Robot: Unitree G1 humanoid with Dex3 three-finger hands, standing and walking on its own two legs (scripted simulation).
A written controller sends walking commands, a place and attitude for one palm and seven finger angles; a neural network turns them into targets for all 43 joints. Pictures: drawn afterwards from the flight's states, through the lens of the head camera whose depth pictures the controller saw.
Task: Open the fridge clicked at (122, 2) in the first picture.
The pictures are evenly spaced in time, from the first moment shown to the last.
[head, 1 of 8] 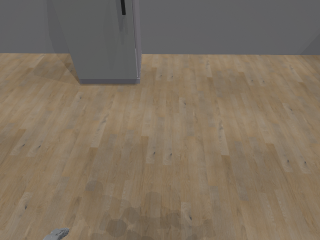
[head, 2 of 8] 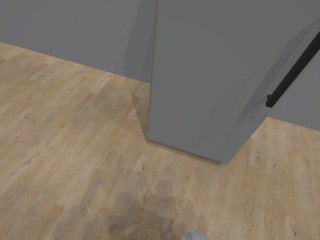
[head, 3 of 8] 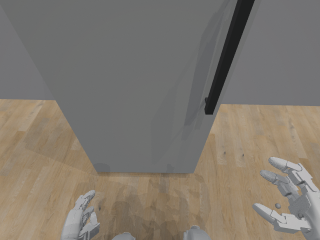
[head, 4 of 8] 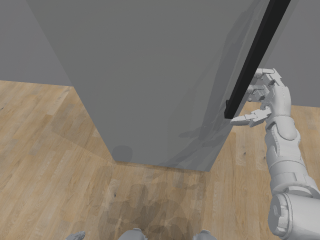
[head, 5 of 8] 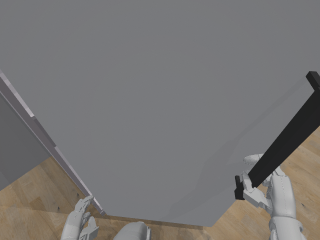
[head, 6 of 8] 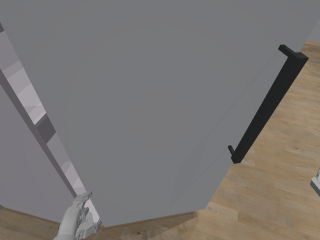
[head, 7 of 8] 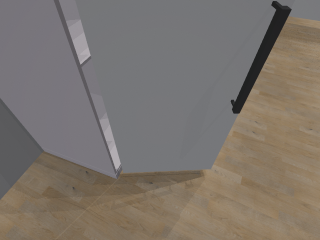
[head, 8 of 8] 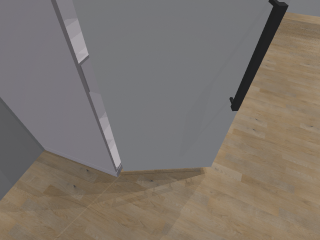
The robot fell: no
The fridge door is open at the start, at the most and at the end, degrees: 0 74 66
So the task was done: yes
